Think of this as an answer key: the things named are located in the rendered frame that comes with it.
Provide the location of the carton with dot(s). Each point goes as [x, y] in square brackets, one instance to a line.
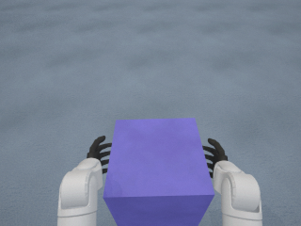
[157, 173]

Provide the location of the robot left forearm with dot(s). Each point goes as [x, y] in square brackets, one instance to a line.
[78, 194]

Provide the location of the robot left hand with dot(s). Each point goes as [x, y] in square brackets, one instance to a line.
[95, 148]

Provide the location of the robot right hand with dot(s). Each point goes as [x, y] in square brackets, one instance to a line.
[218, 152]

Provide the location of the robot right forearm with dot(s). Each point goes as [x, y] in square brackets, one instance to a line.
[240, 195]

